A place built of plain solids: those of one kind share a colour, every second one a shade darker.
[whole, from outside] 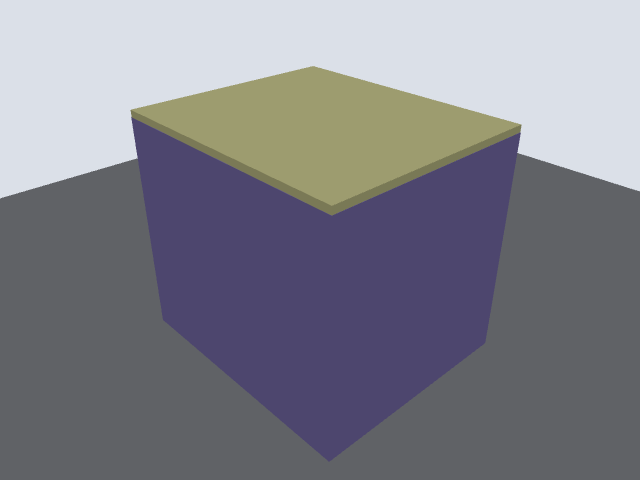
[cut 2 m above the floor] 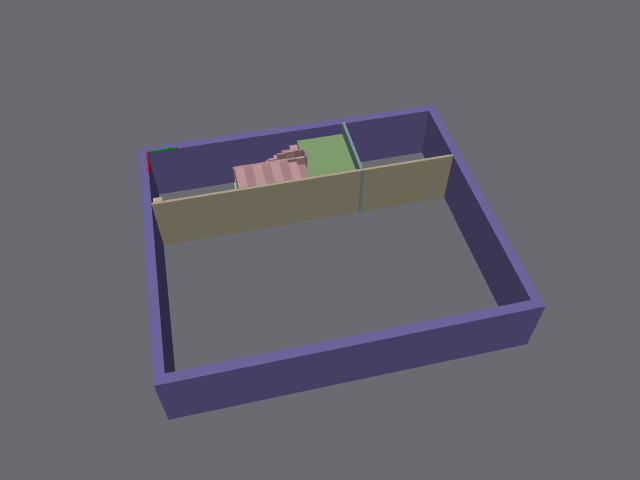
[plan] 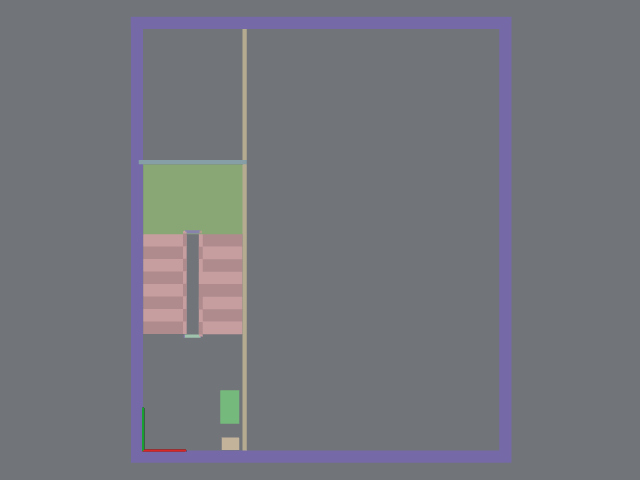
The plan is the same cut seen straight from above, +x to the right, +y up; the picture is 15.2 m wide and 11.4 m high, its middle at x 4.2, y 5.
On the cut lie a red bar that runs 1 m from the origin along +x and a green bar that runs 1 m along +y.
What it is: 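A small block of dwellings, 8.5 m wide and 10.0 m deep inside, its common dog-leg stair of 18 risers of 172 mm a storey on goings of 297 mm, 1.04 m wide flights and a well of 0.28 m; the dwelling on the second floor; a hall, a living room, a kitchen, a bedroom, the bathroom shut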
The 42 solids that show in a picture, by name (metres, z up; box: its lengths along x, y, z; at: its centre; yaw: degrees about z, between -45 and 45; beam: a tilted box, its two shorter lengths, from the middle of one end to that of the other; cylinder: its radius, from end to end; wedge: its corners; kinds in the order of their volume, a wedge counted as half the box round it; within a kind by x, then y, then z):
{
 "wall_1": {"box": [0.29, 10.6, 9.31], "at": [-0.15, 5.01, 4.61]},
 "wall_2": {"box": [9.04, 0.29, 9.31], "at": [4.23, -0.15, 4.61]},
 "wall_3": {"box": [9.04, 0.29, 9.31], "at": [4.23, 10.16, 4.61]},
 "wall_4": {"box": [0.29, 10.6, 9.31], "at": [8.6, 5.01, 4.61]},
 "roof_slab_1": {"box": [9.02, 10.58, 0.44], "at": [4.23, 5.01, 9.33]},
 "piece_1": {"box": [1.04, 0.3, 0.22], "at": [0.52, 2.92, 0.06]},
 "piece_2": {"box": [1.04, 0.3, 0.39], "at": [0.52, 3.22, 0.15]},
 "piece_3": {"box": [1.04, 0.3, 0.56], "at": [0.52, 3.51, 0.23]},
 "piece_4": {"box": [1.04, 0.3, 0.74], "at": [0.52, 3.81, 0.32]},
 "piece_5": {"box": [1.04, 0.3, 0.91], "at": [0.52, 4.11, 0.4]},
 "piece_6": {"box": [1.04, 0.3, 1.08], "at": [0.52, 4.4, 0.49]},
 "piece_7": {"box": [1.04, 0.3, 1.25], "at": [0.52, 4.7, 0.58]},
 "piece_8": {"box": [1.04, 0.3, 1.42], "at": [0.52, 5.0, 0.66]},
 "piece_9": {"box": [0.09, 0.3, 1.14], "at": [0.99, 2.92, 0.52]},
 "piece_10": {"box": [0.09, 0.3, 1.31], "at": [0.99, 3.21, 0.61]},
 "piece_11": {"box": [0.09, 0.3, 1.48], "at": [0.99, 3.51, 0.69]},
 "piece_12": {"box": [0.09, 0.3, 1.66], "at": [0.99, 3.81, 0.78]},
 "piece_13": {"box": [0.09, 0.3, 1.83], "at": [0.99, 4.11, 0.86]},
 "piece_14": {"box": [0.09, 0.3, 2.0], "at": [0.99, 4.41, 0.95]},
 "piece_15": {"box": [0.09, 0.3, 2.17], "at": [0.99, 4.7, 1.04]},
 "piece_16": {"box": [0.09, 0.3, 2.34], "at": [0.99, 5.0, 1.12]},
 "piece_17": {"box": [0.09, 0.3, 2.29], "at": [1.37, 2.91, 2.69]},
 "piece_18": {"box": [0.09, 0.3, 2.12], "at": [1.37, 3.2, 2.6]},
 "piece_19": {"box": [0.09, 0.3, 1.95], "at": [1.37, 3.5, 2.52]},
 "piece_20": {"box": [0.09, 0.3, 1.43], "at": [1.37, 4.4, 2.26]},
 "piece_21": {"box": [0.09, 0.3, 1.26], "at": [1.37, 4.69, 2.18]},
 "piece_22": {"box": [0.09, 0.3, 1.09], "at": [1.37, 4.99, 2.09]},
 "piece_23": {"box": [1.04, 0.3, 2.97], "at": [1.84, 2.91, 1.43]},
 "piece_24": {"box": [1.04, 0.3, 2.79], "at": [1.84, 3.21, 1.35]},
 "piece_25": {"box": [1.04, 0.3, 2.62], "at": [1.84, 3.5, 1.26]},
 "piece_26": {"box": [1.04, 0.3, 2.45], "at": [1.84, 3.8, 1.18]},
 "piece_27": {"box": [1.04, 0.3, 2.28], "at": [1.84, 4.1, 1.09]},
 "piece_28": {"box": [1.04, 0.3, 2.11], "at": [1.84, 4.4, 1.0]},
 "piece_29": {"box": [1.04, 0.3, 1.94], "at": [1.84, 4.69, 0.92]},
 "piece_30": {"box": [1.04, 0.3, 1.77], "at": [1.84, 4.99, 0.83]},
 "core_wall_low_1": {"box": [0.1, 10.01, 6.07], "at": [2.41, 5.01, 2.98]},
 "half_1": {"box": [2.36, 1.66, 1.59], "at": [1.18, 5.96, 0.75]},
 "core_wall_back_1": {"box": [2.57, 0.1, 9.15], "at": [1.18, 6.85, 4.53]},
 "letter_boxes_1": {"box": [0.42, 0.3, 0.75], "at": [2.08, 0.16, 1.32]},
 "ground_whole_1": {"box": [0.38, 0.08, 1.0], "at": [1.18, 2.72, 0.45]},
 "whole_1": {"box": [0.38, 0.08, 0.95], "at": [1.18, 5.19, 2.02]},
 "laid_doormat_1": {"box": [0.45, 0.8, 0.05], "at": [2.06, 1.03, -0.02]}
}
